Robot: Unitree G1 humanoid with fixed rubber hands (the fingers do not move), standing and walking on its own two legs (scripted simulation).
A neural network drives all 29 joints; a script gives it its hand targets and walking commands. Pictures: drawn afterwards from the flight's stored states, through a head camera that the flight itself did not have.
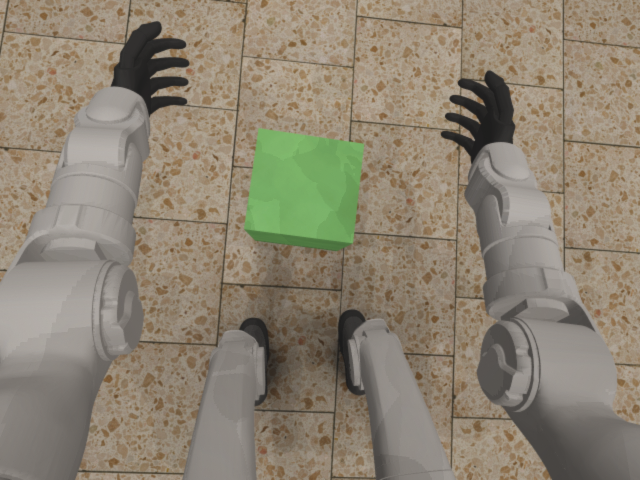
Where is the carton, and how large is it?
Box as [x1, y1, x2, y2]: [244, 128, 363, 250]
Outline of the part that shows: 259,128 244,229 255,240 331,250 337,250 352,243 363,144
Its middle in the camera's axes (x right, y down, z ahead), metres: -0.04 -0.09 +0.87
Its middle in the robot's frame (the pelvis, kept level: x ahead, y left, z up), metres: +0.51 -0.03 -0.52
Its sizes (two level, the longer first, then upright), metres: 0.210 0.200 0.250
